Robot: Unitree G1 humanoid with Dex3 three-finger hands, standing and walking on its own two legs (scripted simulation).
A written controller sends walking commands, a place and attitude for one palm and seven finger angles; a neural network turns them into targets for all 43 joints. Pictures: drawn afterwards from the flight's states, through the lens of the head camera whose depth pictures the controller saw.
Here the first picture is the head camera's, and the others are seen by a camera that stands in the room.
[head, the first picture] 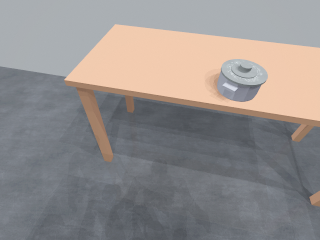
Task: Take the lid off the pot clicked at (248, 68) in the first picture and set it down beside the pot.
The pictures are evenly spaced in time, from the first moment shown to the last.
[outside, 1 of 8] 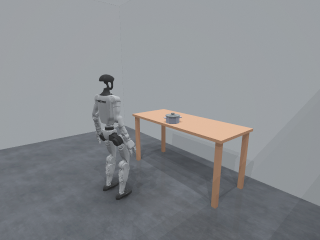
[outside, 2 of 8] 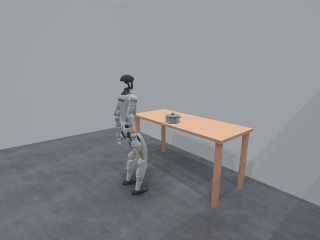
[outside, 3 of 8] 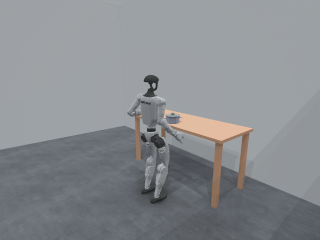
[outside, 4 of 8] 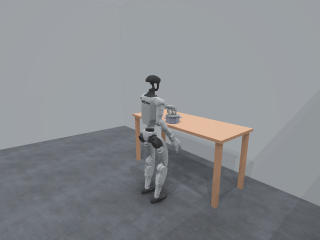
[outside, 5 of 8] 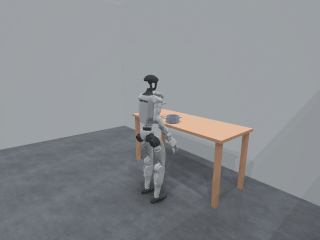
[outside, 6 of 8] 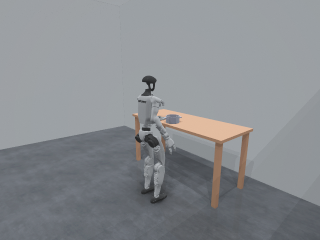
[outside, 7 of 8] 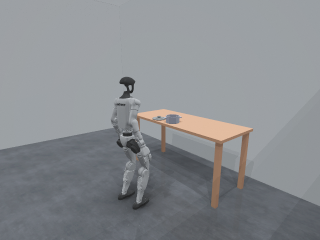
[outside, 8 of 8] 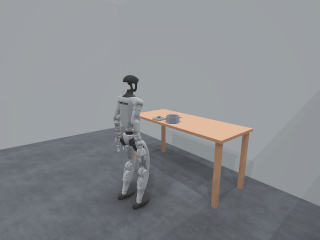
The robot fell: no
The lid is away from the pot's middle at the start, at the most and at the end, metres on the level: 0.00 0.25 0.23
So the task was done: yes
